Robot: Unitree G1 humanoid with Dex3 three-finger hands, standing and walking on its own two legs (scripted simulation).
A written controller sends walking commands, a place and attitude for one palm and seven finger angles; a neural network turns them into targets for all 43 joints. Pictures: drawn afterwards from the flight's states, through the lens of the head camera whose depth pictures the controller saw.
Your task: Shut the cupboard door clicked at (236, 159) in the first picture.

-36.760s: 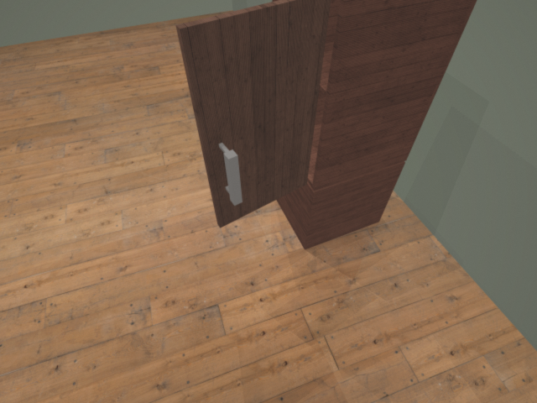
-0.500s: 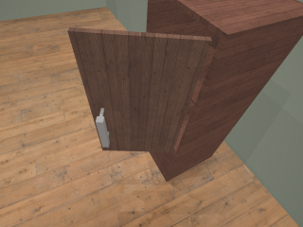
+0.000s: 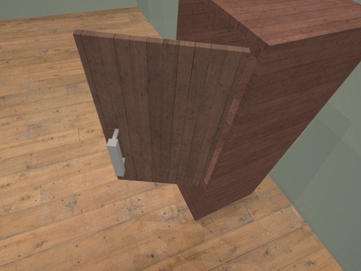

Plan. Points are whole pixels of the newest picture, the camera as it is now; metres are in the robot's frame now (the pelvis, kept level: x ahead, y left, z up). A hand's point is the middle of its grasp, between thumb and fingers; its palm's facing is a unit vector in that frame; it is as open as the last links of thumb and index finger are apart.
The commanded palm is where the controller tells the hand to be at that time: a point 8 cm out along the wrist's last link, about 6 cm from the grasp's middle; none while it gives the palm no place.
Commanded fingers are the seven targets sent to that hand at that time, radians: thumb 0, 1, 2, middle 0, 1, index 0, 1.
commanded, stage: come to a stop and stand still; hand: left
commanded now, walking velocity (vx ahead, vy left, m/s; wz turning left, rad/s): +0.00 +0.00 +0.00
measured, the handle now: (118, 153) +0.44 +0.22 -0.10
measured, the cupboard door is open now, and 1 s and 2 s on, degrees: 61 61 61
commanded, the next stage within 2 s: look again from close up in 0.52 s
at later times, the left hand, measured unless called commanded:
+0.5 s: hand out of the picture -0.02 +0.17 -0.17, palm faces +0.01 -0.98 -0.22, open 7.4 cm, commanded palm none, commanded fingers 0.00 0.90 0.90 -0.20 -0.30 -0.20 -0.30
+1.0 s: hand out of the picture -0.06 +0.15 -0.18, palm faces +0.01 -0.99 -0.14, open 7.4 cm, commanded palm none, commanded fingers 0.00 0.90 0.90 -0.20 -0.30 -0.20 -0.30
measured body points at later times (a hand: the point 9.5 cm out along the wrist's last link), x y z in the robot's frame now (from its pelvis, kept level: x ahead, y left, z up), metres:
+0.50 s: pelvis -0.03 -0.01 +0.00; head -0.04 -0.01 +0.45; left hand -0.02 +0.22 -0.15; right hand +0.00 -0.25 -0.15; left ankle +0.01 +0.06 -0.73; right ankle -0.05 -0.14 -0.73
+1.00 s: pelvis -0.03 +0.00 +0.01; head -0.03 +0.01 +0.46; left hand -0.06 +0.20 -0.16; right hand -0.04 -0.22 -0.15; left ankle +0.01 +0.06 -0.73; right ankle -0.05 -0.14 -0.73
